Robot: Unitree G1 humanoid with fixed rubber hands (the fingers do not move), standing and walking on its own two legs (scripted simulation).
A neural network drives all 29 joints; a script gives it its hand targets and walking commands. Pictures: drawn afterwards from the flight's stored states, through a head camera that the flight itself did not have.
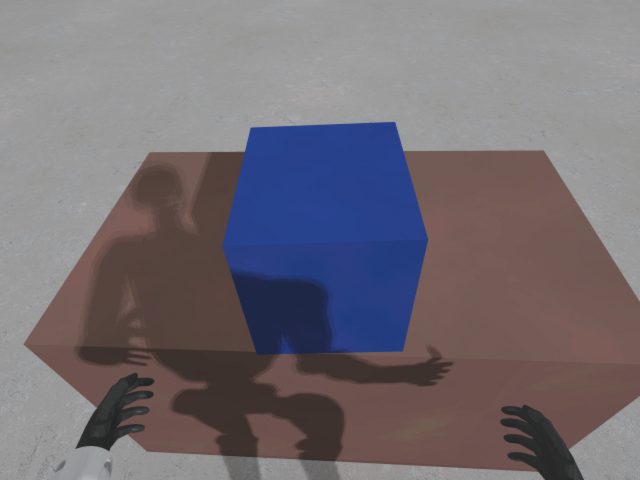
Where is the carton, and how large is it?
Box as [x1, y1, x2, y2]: [222, 122, 427, 354]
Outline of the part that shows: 394,122 251,127 222,246 257,354 402,350 427,242 427,237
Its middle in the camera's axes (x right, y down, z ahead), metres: +0.01 +0.00 +0.67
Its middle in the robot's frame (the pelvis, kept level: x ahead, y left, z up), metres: +0.52 +0.03 +0.00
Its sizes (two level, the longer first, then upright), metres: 0.288 0.253 0.275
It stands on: a pedestal, 0.63 m high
